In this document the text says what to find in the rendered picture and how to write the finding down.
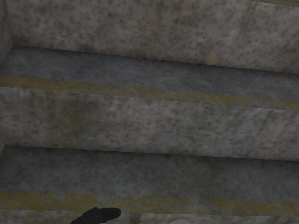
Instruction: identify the robot left hand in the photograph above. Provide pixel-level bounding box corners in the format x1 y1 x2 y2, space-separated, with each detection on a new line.
70 207 121 224

